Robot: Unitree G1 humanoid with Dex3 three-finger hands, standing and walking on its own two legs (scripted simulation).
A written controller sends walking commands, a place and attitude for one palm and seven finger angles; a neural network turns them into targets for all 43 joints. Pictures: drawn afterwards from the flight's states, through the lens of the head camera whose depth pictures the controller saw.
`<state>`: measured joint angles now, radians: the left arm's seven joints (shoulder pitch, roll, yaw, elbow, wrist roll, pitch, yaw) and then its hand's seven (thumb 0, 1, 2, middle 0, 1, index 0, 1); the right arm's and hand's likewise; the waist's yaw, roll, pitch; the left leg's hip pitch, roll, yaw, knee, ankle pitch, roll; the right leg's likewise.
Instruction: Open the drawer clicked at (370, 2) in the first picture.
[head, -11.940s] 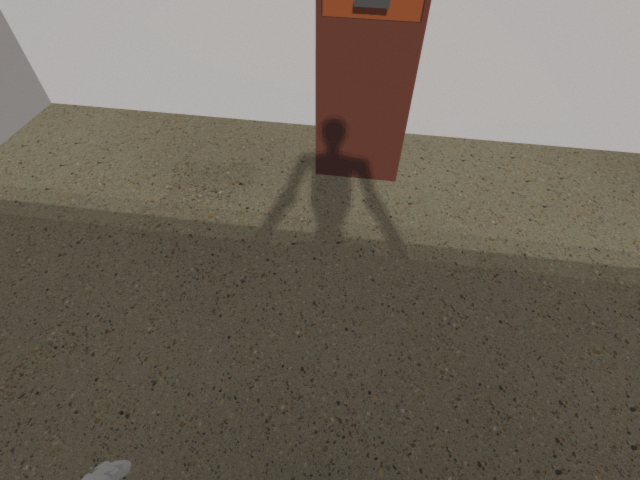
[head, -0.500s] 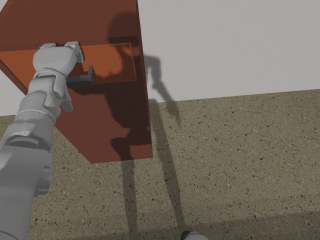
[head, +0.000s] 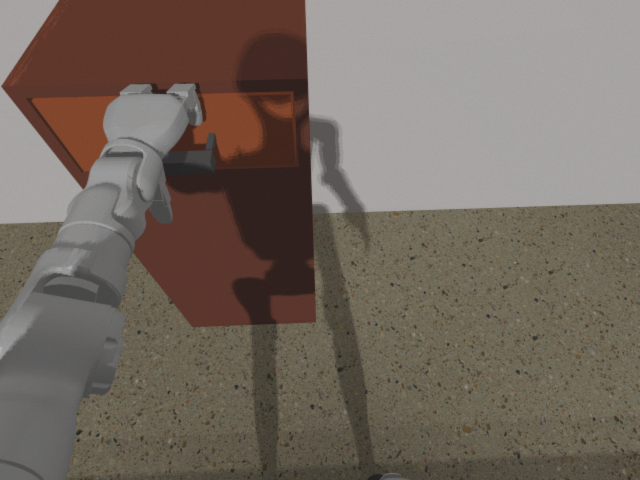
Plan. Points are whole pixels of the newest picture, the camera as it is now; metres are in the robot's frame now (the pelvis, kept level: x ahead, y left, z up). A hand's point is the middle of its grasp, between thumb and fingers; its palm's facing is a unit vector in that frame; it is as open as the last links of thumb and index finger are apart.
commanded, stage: move the hooked fingers above the handle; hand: left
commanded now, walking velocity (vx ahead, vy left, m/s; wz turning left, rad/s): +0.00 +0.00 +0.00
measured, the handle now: (173, 152) +0.57 +0.20 +0.05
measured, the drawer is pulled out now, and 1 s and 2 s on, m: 0.00 0.00 0.00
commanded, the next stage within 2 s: lower the fingers behind the handle in 0.08 s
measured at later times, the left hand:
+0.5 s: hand (159, 167) +0.51 +0.20 +0.08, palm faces -0.03 +0.00 -1.00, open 13.9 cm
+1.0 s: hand (158, 181) +0.50 +0.21 +0.06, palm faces -0.03 +0.01 -1.00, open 13.9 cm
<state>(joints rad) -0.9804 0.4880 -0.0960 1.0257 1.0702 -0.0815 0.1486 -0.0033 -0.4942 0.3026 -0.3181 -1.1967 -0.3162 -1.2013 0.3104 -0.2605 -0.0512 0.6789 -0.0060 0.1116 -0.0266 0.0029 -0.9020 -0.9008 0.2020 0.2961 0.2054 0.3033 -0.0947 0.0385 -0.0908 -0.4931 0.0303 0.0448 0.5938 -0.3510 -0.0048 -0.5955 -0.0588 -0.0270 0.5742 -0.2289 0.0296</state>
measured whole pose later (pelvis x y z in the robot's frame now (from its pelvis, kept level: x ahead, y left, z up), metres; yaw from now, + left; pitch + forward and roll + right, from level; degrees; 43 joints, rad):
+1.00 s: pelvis -0.01 +0.00 -0.01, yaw +0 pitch +18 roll +0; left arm -0.97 0.53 -0.05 1.11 1.10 -0.10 0.24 0.00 -0.49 0.30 -0.30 -1.20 -0.31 -1.20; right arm 0.35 -0.26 -0.06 0.70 -0.03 0.08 -0.02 0.00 -0.90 -0.90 0.20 0.30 0.21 0.30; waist -0.12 0.03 -0.10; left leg -0.62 0.04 0.05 0.69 -0.38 0.00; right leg -0.72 -0.05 -0.02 0.65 -0.24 0.03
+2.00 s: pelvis -0.01 +0.00 -0.02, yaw -1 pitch +20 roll -1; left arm -0.93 0.52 -0.03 1.11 1.10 -0.09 0.28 0.00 -0.44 0.32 -0.29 -1.19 -0.31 -1.21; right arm 0.35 -0.26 -0.05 0.72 -0.04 0.08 -0.02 0.00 -0.90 -0.90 0.20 0.30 0.21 0.30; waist -0.13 0.04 -0.11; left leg -0.69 0.04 0.04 0.75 -0.41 0.00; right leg -0.78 -0.05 -0.02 0.70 -0.26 0.03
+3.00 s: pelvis +0.01 +0.01 -0.01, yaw -2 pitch +19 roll -1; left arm -0.79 0.49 -0.03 0.94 1.07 -0.04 0.27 0.00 0.71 0.78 -0.29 -1.34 -0.32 -1.33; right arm 0.36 -0.26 -0.08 0.70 -0.03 0.10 0.00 0.00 -0.90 -0.90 0.20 0.30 0.21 0.30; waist -0.11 0.05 -0.13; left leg -0.62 0.05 0.06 0.71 -0.41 0.00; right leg -0.73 -0.04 0.00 0.66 -0.26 0.04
